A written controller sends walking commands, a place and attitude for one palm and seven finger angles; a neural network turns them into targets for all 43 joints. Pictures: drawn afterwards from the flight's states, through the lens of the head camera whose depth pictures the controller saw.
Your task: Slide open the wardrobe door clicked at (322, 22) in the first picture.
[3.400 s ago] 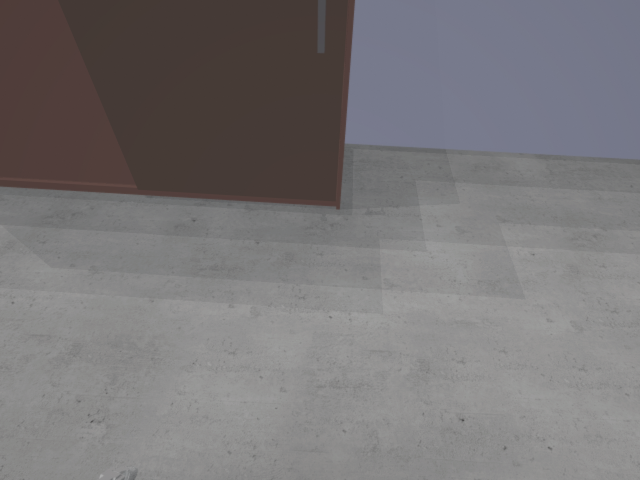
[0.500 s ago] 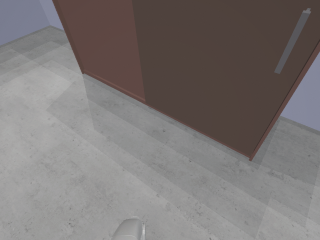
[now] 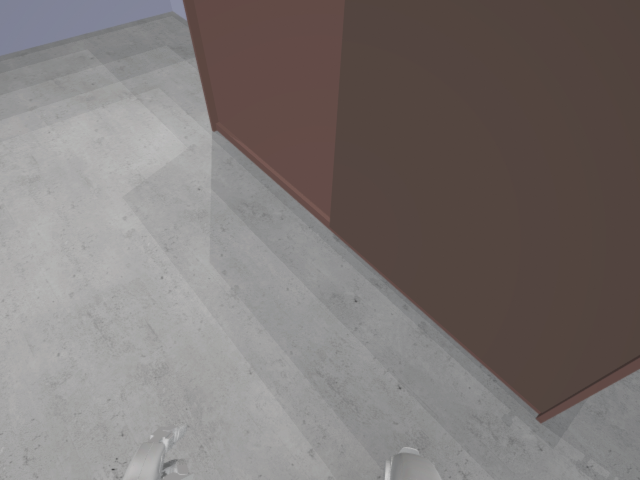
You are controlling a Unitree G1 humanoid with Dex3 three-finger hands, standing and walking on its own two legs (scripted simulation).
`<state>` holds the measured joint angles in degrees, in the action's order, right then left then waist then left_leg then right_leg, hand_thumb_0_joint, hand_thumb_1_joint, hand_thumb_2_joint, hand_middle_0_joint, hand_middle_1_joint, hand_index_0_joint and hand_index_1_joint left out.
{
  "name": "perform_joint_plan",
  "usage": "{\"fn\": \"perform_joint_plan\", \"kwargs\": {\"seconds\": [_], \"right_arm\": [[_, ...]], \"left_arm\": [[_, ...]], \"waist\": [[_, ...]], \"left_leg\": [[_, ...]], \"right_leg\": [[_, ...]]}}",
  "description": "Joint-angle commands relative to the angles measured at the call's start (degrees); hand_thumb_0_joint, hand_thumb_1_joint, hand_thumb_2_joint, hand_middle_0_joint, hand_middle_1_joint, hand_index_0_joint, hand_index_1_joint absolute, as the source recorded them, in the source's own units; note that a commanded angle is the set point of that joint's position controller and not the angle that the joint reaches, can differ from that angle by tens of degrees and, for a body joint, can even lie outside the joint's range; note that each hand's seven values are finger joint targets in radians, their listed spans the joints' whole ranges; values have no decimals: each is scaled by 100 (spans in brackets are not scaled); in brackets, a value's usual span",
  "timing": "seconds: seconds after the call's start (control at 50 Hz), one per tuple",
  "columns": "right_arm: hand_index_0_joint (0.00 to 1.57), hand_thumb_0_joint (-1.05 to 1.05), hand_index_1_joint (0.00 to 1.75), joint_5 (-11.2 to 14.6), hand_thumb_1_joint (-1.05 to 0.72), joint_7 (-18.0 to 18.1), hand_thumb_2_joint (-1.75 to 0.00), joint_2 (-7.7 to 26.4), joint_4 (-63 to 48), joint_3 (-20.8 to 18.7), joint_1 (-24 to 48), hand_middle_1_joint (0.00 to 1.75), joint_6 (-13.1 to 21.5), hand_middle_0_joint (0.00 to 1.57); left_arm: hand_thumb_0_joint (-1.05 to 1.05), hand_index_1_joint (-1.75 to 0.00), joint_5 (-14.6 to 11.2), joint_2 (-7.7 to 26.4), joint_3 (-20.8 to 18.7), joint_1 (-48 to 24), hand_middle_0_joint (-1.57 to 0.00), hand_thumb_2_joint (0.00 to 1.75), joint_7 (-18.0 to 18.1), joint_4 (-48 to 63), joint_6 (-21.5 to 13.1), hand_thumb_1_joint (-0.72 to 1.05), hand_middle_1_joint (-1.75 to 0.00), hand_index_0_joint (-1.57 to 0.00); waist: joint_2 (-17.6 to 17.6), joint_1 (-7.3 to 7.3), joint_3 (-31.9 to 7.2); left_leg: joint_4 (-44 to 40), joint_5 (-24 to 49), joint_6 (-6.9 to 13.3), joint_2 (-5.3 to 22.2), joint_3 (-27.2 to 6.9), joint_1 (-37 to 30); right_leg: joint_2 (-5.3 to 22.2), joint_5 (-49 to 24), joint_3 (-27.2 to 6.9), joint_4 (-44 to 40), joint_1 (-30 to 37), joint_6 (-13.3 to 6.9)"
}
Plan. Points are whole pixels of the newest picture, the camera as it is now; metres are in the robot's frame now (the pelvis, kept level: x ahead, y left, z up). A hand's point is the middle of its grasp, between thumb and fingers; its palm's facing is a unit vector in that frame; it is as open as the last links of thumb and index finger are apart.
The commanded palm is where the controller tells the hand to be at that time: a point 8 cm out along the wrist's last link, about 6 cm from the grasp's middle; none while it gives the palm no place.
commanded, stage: turn to face it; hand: right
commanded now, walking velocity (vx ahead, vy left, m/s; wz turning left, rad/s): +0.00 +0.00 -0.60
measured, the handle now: out of the picture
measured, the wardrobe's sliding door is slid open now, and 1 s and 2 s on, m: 0.00 0.00 0.00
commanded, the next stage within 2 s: take the last steps up to it in 1.36 s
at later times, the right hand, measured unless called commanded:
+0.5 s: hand out of the picture +0.12 -0.24 -0.16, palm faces +0.24 +0.94 -0.25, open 7.3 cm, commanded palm none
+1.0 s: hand out of the picture -0.05 -0.21 -0.18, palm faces +0.56 +0.80 -0.23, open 7.3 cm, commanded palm none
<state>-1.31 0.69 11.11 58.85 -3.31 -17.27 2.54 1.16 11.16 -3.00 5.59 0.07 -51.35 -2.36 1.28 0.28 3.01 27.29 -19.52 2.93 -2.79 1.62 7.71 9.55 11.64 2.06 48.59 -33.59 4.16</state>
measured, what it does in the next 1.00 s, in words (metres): steps on the spot, turning right: right foot, then left foot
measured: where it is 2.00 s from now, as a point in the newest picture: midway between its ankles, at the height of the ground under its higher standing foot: outside the picture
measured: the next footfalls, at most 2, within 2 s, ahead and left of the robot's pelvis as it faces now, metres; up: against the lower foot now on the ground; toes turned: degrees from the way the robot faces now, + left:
right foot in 0.08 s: +0.19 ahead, -0.15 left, +0.00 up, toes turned -9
left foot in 0.54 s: +0.12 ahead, +0.09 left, +0.00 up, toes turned -12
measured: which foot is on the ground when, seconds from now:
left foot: down 0.00-0.10, up 0.12-0.52, down 0.54-1.00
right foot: up 0.00-0.06, down 0.08-0.54, up 0.56-0.98, down 1.00-1.00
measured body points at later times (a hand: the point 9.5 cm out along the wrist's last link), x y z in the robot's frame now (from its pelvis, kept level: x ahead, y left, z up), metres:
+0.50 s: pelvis +0.06 -0.03 +0.00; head +0.09 -0.02 +0.45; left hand +0.14 +0.21 -0.16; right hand +0.10 -0.29 -0.14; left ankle +0.07 +0.10 -0.71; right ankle +0.15 -0.15 -0.73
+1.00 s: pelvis +0.03 -0.02 -0.01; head +0.07 -0.06 +0.43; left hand +0.27 +0.14 -0.14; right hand -0.08 -0.25 -0.16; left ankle +0.08 +0.10 -0.73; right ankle -0.04 -0.12 -0.74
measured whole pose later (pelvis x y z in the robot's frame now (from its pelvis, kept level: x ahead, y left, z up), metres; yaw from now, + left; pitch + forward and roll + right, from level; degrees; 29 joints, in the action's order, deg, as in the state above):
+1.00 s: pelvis +0.03 -0.02 -0.01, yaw -32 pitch +1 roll -1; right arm -1.2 0.9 11.9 53.3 -2.8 -15.4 -1.7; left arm 1.0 14.2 -3.9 6.4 -1.8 -51.9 3.0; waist -1.7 -1.3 5.2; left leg 39.2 -21.6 -2.5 11.4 16.1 15.6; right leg 2.2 17.3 5.4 33.6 -15.3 1.9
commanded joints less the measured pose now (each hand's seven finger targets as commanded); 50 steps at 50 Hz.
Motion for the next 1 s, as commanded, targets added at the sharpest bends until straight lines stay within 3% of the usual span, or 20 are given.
{"fn": "perform_joint_plan", "kwargs": {"seconds": [0.0, 0.04, 0.06, 0.08, 0.1, 0.18, 0.26, 0.42, 0.48, 0.5, 0.52, 0.54, 0.56, 0.58, 0.64, 0.72, 0.88, 0.94, 0.96, 0.98], "right_arm": [[20, 0, 30, 16, -90, 88, -90, 748, -202, -128, -316, 30, 109, 20], [20, 0, 30, 62, -90, 135, -90, 720, -188, -84, -320, 30, 46, 20], [20, 0, 30, 121, -90, 141, -90, 582, -219, -53, -456, 30, 33, 20], [20, 0, 30, 186, -90, 141, -90, 346, -237, 26, -756, 30, 16, 20], [20, 0, 30, 138, -90, 186, -90, 451, -329, 35, -634, 30, -34, 20], [20, 0, 30, 66, -90, 94, -90, 559, -476, -104, 223, 30, -227, 20], [20, 0, 30, 36, -90, 66, -90, 403, -554, -184, 46, 30, -400, 20], [20, 0, 30, 55, -90, 79, -90, 391, -913, -213, 376, 30, -429, 20], [20, 0, 30, 92, -90, 93, -90, 517, -780, -243, -275, 30, -412, 20], [20, 0, 30, 58, -90, 120, -90, 695, -734, -291, -579, 30, -375, 20], [20, 0, 30, -70, -90, 169, -90, 1284, -851, -397, -520, 30, -332, 20], [20, 0, 30, -16, -90, 194, -90, 1461, -1080, -320, 107, 30, -379, 20], [20, 0, 30, 8, -90, 211, -90, 1251, -1281, -264, 814, 30, -358, 20], [20, 0, 30, 27, -90, 222, -90, 1041, -1344, -283, 1125, 30, -279, 20], [20, 0, 30, 33, -90, 164, -90, 720, -1217, -138, 861, 30, -172, 20], [20, 0, 30, 12, -90, 156, -90, 898, -946, -162, 16, 30, -182, 20], [20, 0, 30, -67, -90, 110, -90, 1313, -854, -290, -67, 30, -281, 20], [20, 0, 30, 23, -90, 72, -90, 1279, -889, -298, 125, 30, -322, 20], [20, 0, 30, 72, -90, 36, -90, 1016, -1046, -261, 139, 30, -335, 20], [20, 0, 30, 53, -90, 25, -90, 694, -1307, -107, 522, 30, -357, 20]], "left_arm": [[0, -30, -18, 78, 74, 537, -20, 90, -29, -121, -20, 90, -30, -20], [0, -30, 23, 392, 21, 1186, -20, 90, -5, -375, -52, 90, -30, -20], [0, -30, 79, 827, -70, 1640, -20, 90, 19, -440, -75, 90, -30, -20], [0, -30, 41, 1240, -147, 1893, -20, 90, 23, -471, -36, 90, -30, -20], [0, -30, 4, 1231, -114, 1857, -20, 90, 20, -467, 55, 90, -30, -20], [0, -30, 1, 791, -15, 783, -20, 90, 97, -244, 124, 90, -30, -20], [0, -30, 23, 847, -190, 609, -20, 90, 51, -21, 224, 90, -30, -20], [0, -30, 63, 1125, -375, 794, -20, 90, -1, 88, 383, 90, -30, -20], [0, -30, 50, 1125, -437, 521, -20, 90, -24, 184, 458, 90, -30, -20], [0, -30, 15, 946, -427, 454, -20, 90, -39, 243, 494, 90, -30, -20], [0, -30, -41, 477, -376, 581, -20, 90, -42, 349, 523, 90, -30, -20], [0, -30, 34, 649, -417, 433, -20, 90, -22, 415, 501, 90, -30, -20], [0, -30, 53, 785, -442, 601, -20, 90, -75, 372, 536, 90, -30, -20], [0, -30, 53, 679, -443, 829, -20, 90, -90, 237, 609, 90, -30, -20], [0, -30, 34, 577, -351, 1036, -20, 90, -146, 52, 562, 90, -30, -20], [0, -30, 11, 511, -278, 416, -20, 90, -142, 204, 574, 90, -30, -20], [0, -30, -52, 531, -168, -30, -20, 90, -151, 367, 495, 90, -30, -20], [0, -30, -24, 856, -233, 606, -20, 90, -133, 219, 391, 90, -30, -20], [0, -30, 15, 1468, -382, 960, -20, 90, -90, 174, 319, 90, -30, -20], [0, -30, -43, 1934, -475, 1294, -20, 90, -49, 110, 337, 90, -30, -20]], "waist": [[-975, -87, -338], [-443, 187, -813], [365, 326, -1305], [1590, 293, -1648], [1094, 269, -1297], [772, -14, -184], [677, -71, -521], [789, 98, -710], [782, -203, -658], [326, -351, -693], [-1495, -346, -509], [-1678, -263, -8], [-983, 114, 105], [-1166, 304, 98], [-847, 272, 76], [-1071, -154, -133], [-1580, -333, -347], [-876, 75, -803], [638, 297, -1172], [1614, 468, -1140]], "left_leg": [[-99, 4380, 288, 1113, -280, -189], [1043, 3997, -74, 1041, -11, -254], [2030, 2583, -362, 732, 273, 655], [3483, -1241, -523, 255, 298, 1487], [4174, -1952, -516, 365, -80, 1556], [3954, -978, -627, 750, -229, 1740], [3400, -448, -629, 644, -71, 1552], [1946, -683, -565, 403, -49, 1315], [277, -161, -456, 254, 110, 29], [-802, -40, -300, 640, -197, -644], [-1871, -1205, 242, 2234, -1960, -925], [-2081, -1314, 557, 3146, -2545, 423], [-2004, -829, 520, 2925, -1784, 1278], [-1885, -433, 317, 2516, -1450, 1392], [-981, 1823, 208, 1962, -177, 454], [-632, 3108, 291, 2113, 34, -447], [-137, 3392, 321, 2457, 315, -390], [1116, 2897, -241, 2175, 871, 217], [2323, 1072, -654, 1563, 1093, 1507], [3366, -1845, -893, 1042, 705, 2614]], "right_leg": [[-618, -513, 552, -1175, 1217, -152], [-643, -1983, 325, -2084, 2382, -278], [154, -4230, -464, -1810, 3659, -663], [1375, -6521, -1758, -1811, 4347, -1393], [1507, -6550, -1768, -2105, 3841, -1755], [771, -2685, -1636, -3009, 1899, -1460], [384, 10, -1584, -3486, 1487, -1308], [266, 924, -2372, -3546, 1633, -1335], [-111, 903, -2205, -3334, 930, -977], [-488, 1197, -1892, -2742, 354, -656], [-1304, 1625, -832, -952, -763, -179], [-1323, 1844, -495, 569, -801, -132], [-1085, 1419, -714, 1412, -260, -224], [-1015, 1200, -647, 1769, -96, -203], [-850, 776, -257, 1976, -230, -51], [-773, 1047, 9, 1306, -224, 74], [-759, 1409, 484, -674, 1024, -85], [-742, -254, 404, -2465, 2599, -249], [427, -1919, -1104, -2714, 3754, -748], [1508, -4247, -2238, -2670, 4008, -1405]]}}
